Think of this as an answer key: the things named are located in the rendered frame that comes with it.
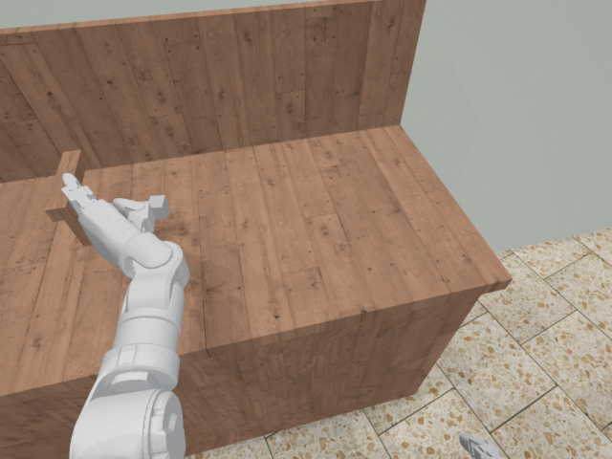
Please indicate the left robot upper arm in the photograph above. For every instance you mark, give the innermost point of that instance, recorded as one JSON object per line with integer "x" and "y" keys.
{"x": 145, "y": 424}

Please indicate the robot right hand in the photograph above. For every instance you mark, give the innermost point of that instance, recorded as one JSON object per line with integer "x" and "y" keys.
{"x": 478, "y": 448}

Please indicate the left robot forearm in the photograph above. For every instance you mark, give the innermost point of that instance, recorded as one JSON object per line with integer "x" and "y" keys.
{"x": 144, "y": 353}

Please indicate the tap lever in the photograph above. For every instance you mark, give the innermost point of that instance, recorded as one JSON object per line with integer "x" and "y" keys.
{"x": 159, "y": 205}

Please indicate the counter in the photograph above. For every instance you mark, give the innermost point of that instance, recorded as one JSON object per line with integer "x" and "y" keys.
{"x": 329, "y": 266}

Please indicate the robot left hand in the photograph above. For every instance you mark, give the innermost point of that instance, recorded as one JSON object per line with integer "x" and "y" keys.
{"x": 104, "y": 224}

